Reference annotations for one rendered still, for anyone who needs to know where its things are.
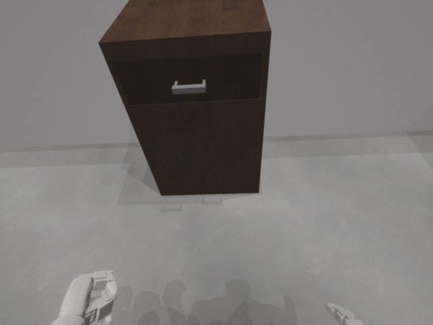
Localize robot left hand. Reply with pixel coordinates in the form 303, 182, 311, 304
58, 270, 117, 325

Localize robot right hand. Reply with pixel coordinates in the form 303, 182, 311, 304
326, 303, 364, 325

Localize handle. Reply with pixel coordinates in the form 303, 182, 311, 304
172, 79, 206, 94

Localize cabinet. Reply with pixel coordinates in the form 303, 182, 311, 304
99, 0, 271, 196

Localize drawer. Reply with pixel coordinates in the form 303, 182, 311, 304
114, 51, 263, 105

